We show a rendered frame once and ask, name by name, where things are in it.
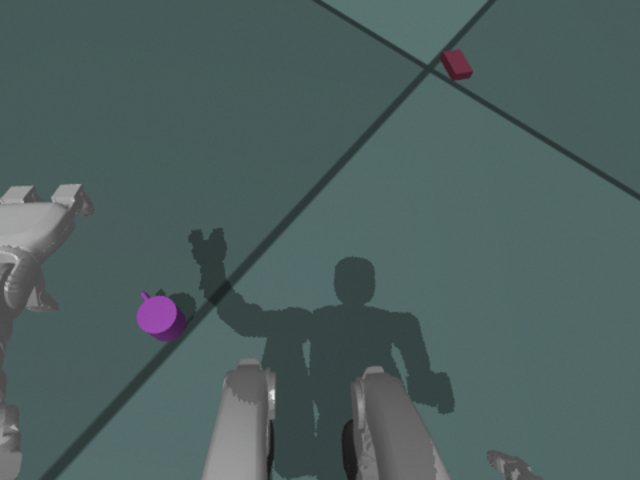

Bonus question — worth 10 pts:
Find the left robot arm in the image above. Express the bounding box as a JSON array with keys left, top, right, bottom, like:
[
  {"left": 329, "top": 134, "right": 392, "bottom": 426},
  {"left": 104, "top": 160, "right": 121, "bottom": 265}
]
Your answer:
[{"left": 0, "top": 246, "right": 41, "bottom": 480}]

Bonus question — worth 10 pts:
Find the right robot foot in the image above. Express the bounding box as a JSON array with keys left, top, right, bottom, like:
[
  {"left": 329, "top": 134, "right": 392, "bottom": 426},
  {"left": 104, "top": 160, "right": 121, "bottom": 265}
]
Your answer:
[{"left": 342, "top": 419, "right": 358, "bottom": 480}]

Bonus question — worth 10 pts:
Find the left robot hand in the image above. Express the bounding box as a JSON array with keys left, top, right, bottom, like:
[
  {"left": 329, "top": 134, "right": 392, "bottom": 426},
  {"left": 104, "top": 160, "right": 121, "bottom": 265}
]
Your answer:
[{"left": 0, "top": 184, "right": 94, "bottom": 312}]

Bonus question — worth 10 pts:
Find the right robot hand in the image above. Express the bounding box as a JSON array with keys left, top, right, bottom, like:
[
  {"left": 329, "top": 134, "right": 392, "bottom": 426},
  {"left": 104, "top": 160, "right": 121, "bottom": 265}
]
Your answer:
[{"left": 487, "top": 450, "right": 544, "bottom": 480}]

